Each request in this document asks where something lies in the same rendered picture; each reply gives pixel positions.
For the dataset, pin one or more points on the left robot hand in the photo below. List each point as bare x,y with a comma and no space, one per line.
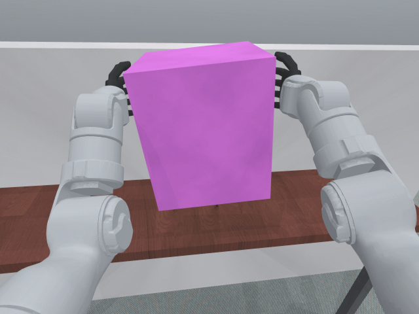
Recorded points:
115,79

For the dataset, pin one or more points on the left robot forearm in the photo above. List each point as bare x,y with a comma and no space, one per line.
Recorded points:
96,136

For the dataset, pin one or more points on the robot left upper arm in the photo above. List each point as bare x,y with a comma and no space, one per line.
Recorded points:
84,235

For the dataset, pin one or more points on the carton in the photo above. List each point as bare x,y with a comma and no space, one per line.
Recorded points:
205,118

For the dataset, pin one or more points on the right robot forearm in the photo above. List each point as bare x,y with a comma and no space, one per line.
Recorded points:
340,143

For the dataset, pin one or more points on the table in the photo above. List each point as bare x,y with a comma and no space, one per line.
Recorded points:
291,216

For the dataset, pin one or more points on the robot right upper arm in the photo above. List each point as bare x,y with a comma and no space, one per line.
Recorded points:
373,213

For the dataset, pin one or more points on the right robot hand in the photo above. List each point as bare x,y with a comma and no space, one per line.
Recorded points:
292,70

